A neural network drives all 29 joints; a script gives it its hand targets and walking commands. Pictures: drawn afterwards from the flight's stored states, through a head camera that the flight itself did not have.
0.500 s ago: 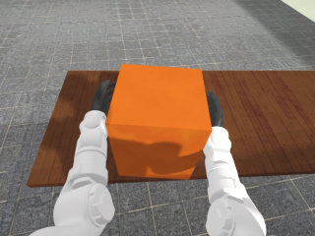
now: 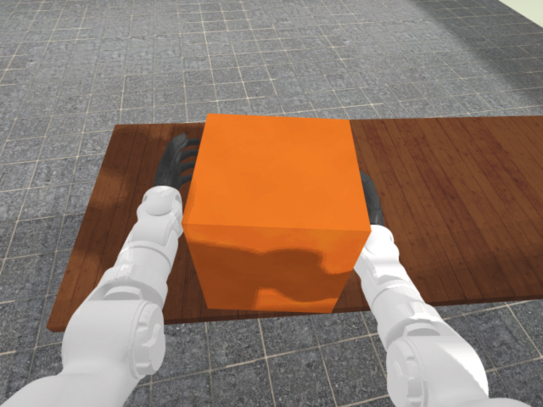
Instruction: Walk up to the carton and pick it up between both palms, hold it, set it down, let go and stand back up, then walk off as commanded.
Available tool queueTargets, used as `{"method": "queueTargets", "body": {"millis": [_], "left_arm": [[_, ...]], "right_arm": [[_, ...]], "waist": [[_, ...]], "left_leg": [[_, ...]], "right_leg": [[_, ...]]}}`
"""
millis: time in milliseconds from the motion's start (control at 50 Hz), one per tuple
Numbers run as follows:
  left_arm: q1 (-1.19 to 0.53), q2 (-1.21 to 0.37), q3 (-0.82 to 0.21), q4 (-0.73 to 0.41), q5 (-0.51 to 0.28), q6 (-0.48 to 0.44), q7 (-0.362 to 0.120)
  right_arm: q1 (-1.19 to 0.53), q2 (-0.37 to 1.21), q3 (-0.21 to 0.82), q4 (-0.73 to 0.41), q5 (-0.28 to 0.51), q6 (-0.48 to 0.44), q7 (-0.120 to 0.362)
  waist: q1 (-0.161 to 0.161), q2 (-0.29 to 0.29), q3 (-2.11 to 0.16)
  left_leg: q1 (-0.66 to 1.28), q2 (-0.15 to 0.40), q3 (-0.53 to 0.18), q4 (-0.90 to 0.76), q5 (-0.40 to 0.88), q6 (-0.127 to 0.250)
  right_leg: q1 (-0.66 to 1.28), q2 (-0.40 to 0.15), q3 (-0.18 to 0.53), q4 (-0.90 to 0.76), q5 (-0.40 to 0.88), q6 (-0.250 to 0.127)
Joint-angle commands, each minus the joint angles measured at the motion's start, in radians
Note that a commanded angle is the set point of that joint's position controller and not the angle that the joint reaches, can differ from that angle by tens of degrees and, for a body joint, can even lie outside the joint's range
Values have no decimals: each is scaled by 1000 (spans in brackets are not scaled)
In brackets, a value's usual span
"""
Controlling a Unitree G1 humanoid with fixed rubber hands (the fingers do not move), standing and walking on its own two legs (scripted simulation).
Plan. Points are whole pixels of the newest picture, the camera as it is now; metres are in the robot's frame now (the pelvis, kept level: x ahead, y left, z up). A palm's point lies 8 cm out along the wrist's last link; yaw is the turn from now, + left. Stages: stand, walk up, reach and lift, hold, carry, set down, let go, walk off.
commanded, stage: set down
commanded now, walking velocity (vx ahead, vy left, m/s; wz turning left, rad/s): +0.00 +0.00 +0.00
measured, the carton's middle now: (273, 220) +0.38 +0.00 +0.05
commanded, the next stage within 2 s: none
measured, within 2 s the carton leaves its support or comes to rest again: neither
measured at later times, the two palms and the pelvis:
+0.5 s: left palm (140, 229) +0.34 +0.19 +0.08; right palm (399, 242) +0.33 -0.19 +0.06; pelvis -0.04 -0.01 +0.00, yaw +0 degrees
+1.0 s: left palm (121, 290) +0.26 +0.21 +0.05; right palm (400, 285) +0.27 -0.18 +0.05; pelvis -0.05 +0.00 +0.00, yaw +0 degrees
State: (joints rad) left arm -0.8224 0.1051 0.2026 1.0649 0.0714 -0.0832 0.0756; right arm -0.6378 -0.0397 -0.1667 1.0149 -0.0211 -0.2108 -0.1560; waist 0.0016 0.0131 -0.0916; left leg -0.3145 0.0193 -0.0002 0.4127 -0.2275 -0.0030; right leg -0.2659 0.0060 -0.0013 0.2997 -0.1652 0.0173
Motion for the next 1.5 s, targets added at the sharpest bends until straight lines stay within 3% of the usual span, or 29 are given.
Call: {"method": "queueTargets", "body": {"millis": [0,20,60,100,120,160,240,300,360,420,440,560,600,620,720,740,780,820,860,920,1000,1060,1120,1180,1280,1300,1340,1360,1480], "left_arm": [[-346,127,37,11,-10,-50,-15],[-246,131,25,41,-54,-36,-36],[-318,165,-3,83,-54,-59,-50],[-93,113,-16,-63,-42,-53,-59],[-229,136,-39,-85,-72,-74,-57],[-133,106,-73,-140,-48,-68,-46],[-287,190,-71,-214,-97,-96,-25],[-172,200,-108,-394,-142,-153,-15],[-321,254,-145,-234,-241,-162,-20],[-297,260,-135,-77,-244,-141,-39],[-108,218,-130,-155,-234,-140,-41],[-133,253,-105,-7,-212,-64,-84],[153,196,-70,-221,-150,-47,-91],[-77,233,-76,-173,-175,-33,-91],[123,209,-128,-582,-188,-49,-82],[65,243,-114,-546,-209,-33,-85],[61,244,-164,-597,-255,-37,-81],[274,244,-137,-766,-239,-53,-60],[147,260,-172,-772,-275,-32,-42],[360,202,-173,-767,-241,43,-47],[451,192,-157,-862,-264,140,-63],[570,219,-114,-970,-229,192,-66],[653,201,-134,-1102,-221,250,-85],[833,232,-96,-1232,-206,244,-93],[935,249,-132,-1333,-246,218,-101],[983,245,-111,-1343,-238,206,-92],[1016,277,-120,-1384,-264,198,-91],[1073,261,-134,-1413,-263,195,-80],[1149,292,-147,-1335,-306,148,-94]], "right_arm": [[-452,-132,127,35,161,-55,-10],[-418,-129,174,-37,189,-62,-19],[-446,-140,131,41,190,-45,-19],[-245,-155,172,-34,200,-102,-17],[-348,-163,164,-58,212,-97,-24],[-246,-208,147,29,233,-100,8],[-367,-255,121,-35,247,-51,25],[-214,-223,137,-104,260,-46,36],[-403,-208,185,-175,265,26,40],[-371,-158,203,-103,283,67,41],[-216,-137,216,-164,284,42,41],[-242,-164,211,-129,283,60,18],[31,-173,209,-228,277,6,14],[-189,-181,178,-244,253,17,5],[26,-169,150,-421,240,-10,6],[-39,-183,157,-461,244,15,5],[-31,-153,136,-513,230,41,16],[183,-151,144,-593,242,38,25],[26,-184,103,-647,242,76,35],[242,-161,103,-558,220,125,44],[299,-150,120,-724,235,174,34],[400,-152,135,-847,213,177,18],[511,-144,140,-934,211,190,9],[675,-119,186,-1094,219,174,-1],[868,-106,197,-1167,199,210,17],[905,-109,205,-1197,205,206,23],[935,-112,169,-1287,208,211,20],[991,-124,162,-1282,200,205,28],[1057,-87,163,-1328,162,197,37]], "waist": [[29,-14,-416],[22,-88,-402],[-23,-60,-310],[-22,-53,-391],[-29,-27,-455],[-23,94,-391],[-34,88,-420],[-44,85,-461],[-29,-11,-442],[1,-12,-295],[17,-33,-327],[25,-12,-172],[44,13,-211],[31,26,-235],[-4,49,-318],[16,35,-303],[-24,29,-293],[10,67,-348],[-3,80,-319],[-10,81,-184],[4,7,-131],[38,-13,-146],[24,33,-89],[42,-10,-82],[22,12,2],[66,46,-26],[46,-2,8],[50,43,20],[54,-36,63]], "left_leg": [[93,-16,73,67,536,-61],[69,-24,77,62,521,-44],[18,-22,66,20,397,-38],[129,-22,55,37,543,-51],[153,-15,62,52,561,-60],[298,6,39,65,688,-99],[244,-8,43,55,570,-97],[259,-10,32,43,496,-89],[108,-22,46,33,263,-39],[13,-35,64,-20,75,-9],[59,-19,49,-24,169,-9],[49,-39,65,-55,80,-6],[201,-30,53,-56,254,-19],[118,-34,56,-42,163,-16],[251,-30,41,-31,299,-52],[218,-39,55,-32,260,-40],[173,-37,50,-49,154,-33],[235,-29,40,-65,196,-37],[172,-20,34,-76,86,-41],[166,-12,33,-113,77,-38],[156,-7,36,-140,30,-9],[202,-24,44,-115,160,-15],[228,-30,55,-99,275,-32],[284,-47,62,-94,340,-18],[287,-34,53,-106,309,-29],[313,-35,51,-113,337,-40],[310,-28,52,-127,271,-25],[297,-28,47,-120,302,-38],[237,-19,44,-138,197,-18]], "right_leg": [[213,53,-18,100,503,0],[294,47,3,113,588,12],[287,27,-2,110,530,17],[341,47,-14,111,674,22],[261,60,-23,103,604,19],[116,80,-65,63,439,-18],[75,82,-70,37,292,-30],[108,71,-53,32,293,-36],[49,39,-18,39,128,-20],[86,12,-8,28,-59,-17],[158,14,-10,42,47,-17],[152,5,-19,5,-60,-7],[248,32,-32,8,108,-9],[196,27,-29,18,23,-7],[230,58,-47,15,147,-19],[195,50,-38,5,89,-15],[182,40,-34,7,1,-18],[225,43,-25,5,38,-30],[171,43,-23,18,-70,-41],[236,45,-28,4,-27,-48],[252,34,-13,-10,-84,-37],[305,42,-8,-9,-5,-25],[303,52,-5,-8,108,-30],[325,34,14,-17,197,-7],[255,19,29,-44,140,-23],[257,20,21,-43,135,-31],[242,15,44,-70,76,-28],[239,23,30,-60,108,-42],[236,1,44,-74,14,-32]]}}
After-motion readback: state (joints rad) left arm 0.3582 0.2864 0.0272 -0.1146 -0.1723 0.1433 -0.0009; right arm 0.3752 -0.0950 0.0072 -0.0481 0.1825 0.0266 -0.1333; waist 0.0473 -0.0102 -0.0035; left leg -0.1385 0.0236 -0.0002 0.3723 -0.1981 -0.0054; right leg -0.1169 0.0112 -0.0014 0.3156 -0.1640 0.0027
